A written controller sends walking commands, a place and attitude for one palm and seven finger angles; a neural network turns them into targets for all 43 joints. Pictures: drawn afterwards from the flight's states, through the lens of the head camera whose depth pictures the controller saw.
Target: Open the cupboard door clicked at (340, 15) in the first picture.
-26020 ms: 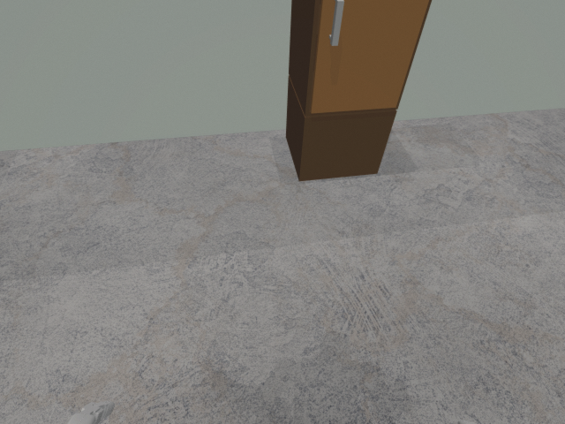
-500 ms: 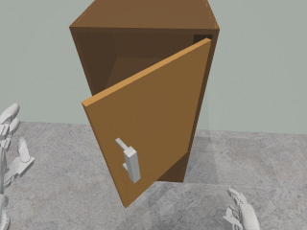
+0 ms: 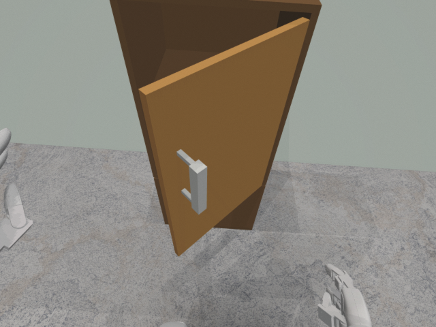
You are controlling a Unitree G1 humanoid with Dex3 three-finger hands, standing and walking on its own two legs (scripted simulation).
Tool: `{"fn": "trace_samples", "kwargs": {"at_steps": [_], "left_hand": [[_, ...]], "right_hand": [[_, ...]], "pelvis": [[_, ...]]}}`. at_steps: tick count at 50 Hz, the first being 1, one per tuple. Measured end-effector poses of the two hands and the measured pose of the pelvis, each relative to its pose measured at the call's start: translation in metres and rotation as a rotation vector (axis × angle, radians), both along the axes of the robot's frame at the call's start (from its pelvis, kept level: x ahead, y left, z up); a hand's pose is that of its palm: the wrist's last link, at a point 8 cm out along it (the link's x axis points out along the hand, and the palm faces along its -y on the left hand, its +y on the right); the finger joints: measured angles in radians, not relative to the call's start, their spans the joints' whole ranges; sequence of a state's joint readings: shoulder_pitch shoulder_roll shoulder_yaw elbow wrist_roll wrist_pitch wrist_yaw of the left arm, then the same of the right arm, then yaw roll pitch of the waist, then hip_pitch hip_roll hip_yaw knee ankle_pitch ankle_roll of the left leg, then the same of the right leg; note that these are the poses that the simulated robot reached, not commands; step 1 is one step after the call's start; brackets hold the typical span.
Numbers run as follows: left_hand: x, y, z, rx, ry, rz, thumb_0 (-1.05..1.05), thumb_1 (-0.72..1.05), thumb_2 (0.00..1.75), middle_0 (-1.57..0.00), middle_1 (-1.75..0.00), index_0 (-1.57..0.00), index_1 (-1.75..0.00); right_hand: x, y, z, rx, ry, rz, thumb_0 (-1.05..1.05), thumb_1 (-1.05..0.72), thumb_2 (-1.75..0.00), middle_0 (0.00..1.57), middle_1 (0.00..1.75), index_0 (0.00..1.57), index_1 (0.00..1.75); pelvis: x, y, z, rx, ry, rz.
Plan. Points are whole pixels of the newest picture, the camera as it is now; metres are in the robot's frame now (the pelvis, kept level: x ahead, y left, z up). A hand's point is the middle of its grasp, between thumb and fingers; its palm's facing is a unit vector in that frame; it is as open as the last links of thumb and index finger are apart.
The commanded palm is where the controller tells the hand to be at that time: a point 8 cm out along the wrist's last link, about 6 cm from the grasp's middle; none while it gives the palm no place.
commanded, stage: step back with the hand held close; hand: left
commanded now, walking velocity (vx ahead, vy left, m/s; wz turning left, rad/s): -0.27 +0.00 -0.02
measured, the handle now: (191, 182) +0.37 +0.08 +0.05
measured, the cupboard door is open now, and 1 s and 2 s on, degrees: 47 47 47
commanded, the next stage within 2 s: stop stepping back and stand still in 0.42 s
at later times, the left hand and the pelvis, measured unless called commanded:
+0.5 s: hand (27, 283) +0.13 +0.22 +0.17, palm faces +0.36 -0.79 -0.49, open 7.4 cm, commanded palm +0.07 +0.27 +0.19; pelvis -0.09 -0.02 +0.00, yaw -3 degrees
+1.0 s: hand out of the picture +0.06 +0.20 +0.17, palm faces +0.38 -0.76 -0.53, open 7.4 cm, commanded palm +0.02 +0.23 +0.19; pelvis -0.14 -0.06 +0.01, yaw -2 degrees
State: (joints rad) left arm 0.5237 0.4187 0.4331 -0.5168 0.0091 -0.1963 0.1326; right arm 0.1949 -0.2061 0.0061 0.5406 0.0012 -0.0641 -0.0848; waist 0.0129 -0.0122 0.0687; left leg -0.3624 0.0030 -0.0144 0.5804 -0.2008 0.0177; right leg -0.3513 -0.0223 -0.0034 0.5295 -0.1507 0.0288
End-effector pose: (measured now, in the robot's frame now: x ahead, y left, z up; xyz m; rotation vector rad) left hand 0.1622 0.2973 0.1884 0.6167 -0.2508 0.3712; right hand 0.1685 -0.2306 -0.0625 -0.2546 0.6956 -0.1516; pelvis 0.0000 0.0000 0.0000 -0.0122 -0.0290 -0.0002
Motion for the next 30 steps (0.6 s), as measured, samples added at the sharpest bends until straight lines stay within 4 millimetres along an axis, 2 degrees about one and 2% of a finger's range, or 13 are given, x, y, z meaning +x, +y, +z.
{"fn": "trace_samples", "kwargs": {"at_steps": [5, 10, 14, 17, 21, 24, 26, 30], "left_hand": [[-0.022, -0.003, 0.0, -0.017, -0.047, 0.0, 0.01, 0.89, 0.9, -0.22, -0.3, -0.22, -0.3], [-0.032, 0.003, -0.003, -0.04, -0.085, -0.028, 0.01, 0.88, 0.9, -0.22, -0.3, -0.22, -0.3], [-0.039, 0.012, 0.007, 0.0, -0.079, 0.003, 0.01, 0.88, 0.9, -0.22, -0.3, -0.22, -0.3], [-0.05, 0.011, 0.017, 0.007, -0.086, 0.02, 0.02, 0.88, 0.9, -0.22, -0.3, -0.22, -0.3], [-0.062, -0.008, 0.016, -0.022, -0.055, 0.003, 0.01, 0.89, 0.9, -0.21, -0.3, -0.21, -0.3], [-0.066, -0.031, 0.007, -0.015, -0.022, -0.05, 0.01, 0.89, 0.9, -0.21, -0.3, -0.21, -0.3], [-0.066, -0.043, 0.004, -0.026, 0.013, -0.088, 0.01, 0.89, 0.9, -0.21, -0.3, -0.21, -0.3], [-0.065, -0.046, 0.006, 0.0, 0.066, -0.117, 0.01, 0.88, 0.9, -0.22, -0.3, -0.22, -0.3]], "right_hand": [[-0.019, -0.003, -0.008, -0.011, 0.02, 0.014, 0.02, -0.9, -0.9, 0.2, 0.3, 0.2, 0.3], [-0.043, -0.002, -0.012, -0.05, 0.049, -0.009, 0.02, -0.9, -0.9, 0.2, 0.3, 0.2, 0.3], [-0.063, 0.007, -0.008, -0.013, 0.06, -0.017, 0.02, -0.9, -0.9, 0.2, 0.3, 0.2, 0.3], [-0.073, 0.012, -0.004, 0.021, 0.065, 0.0, 0.02, -0.9, -0.9, 0.2, 0.3, 0.2, 0.3], [-0.078, 0.009, -0.004, 0.05, 0.05, 0.031, 0.02, -0.9, -0.9, 0.2, 0.3, 0.2, 0.3], [-0.079, -0.001, -0.015, 0.061, 0.033, 0.049, 0.01, -0.9, -0.9, 0.2, 0.3, 0.2, 0.3], [-0.085, -0.01, -0.018, 0.053, 0.057, 0.034, 0.01, -0.9, -0.9, 0.2, 0.3, 0.2, 0.3], [-0.099, -0.025, -0.008, 0.031, 0.082, -0.021, 0.02, -0.9, -0.9, 0.2, 0.3, 0.2, 0.3]], "pelvis": [[-0.016, 0.0, -0.005, -0.01, 0.004, 0.002], [-0.034, 0.009, -0.01, -0.025, -0.002, 0.002], [-0.047, 0.005, 0.0, -0.056, 0.011, 0.03], [-0.053, -0.002, 0.007, -0.058, 0.046, 0.019], [-0.065, -0.013, 0.008, -0.031, 0.092, -0.011], [-0.081, -0.022, -0.001, 0.01, 0.114, -0.049], [-0.089, -0.024, 0.002, 0.001, 0.11, -0.061], [-0.092, -0.028, 0.01, 0.036, 0.113, -0.064]]}}
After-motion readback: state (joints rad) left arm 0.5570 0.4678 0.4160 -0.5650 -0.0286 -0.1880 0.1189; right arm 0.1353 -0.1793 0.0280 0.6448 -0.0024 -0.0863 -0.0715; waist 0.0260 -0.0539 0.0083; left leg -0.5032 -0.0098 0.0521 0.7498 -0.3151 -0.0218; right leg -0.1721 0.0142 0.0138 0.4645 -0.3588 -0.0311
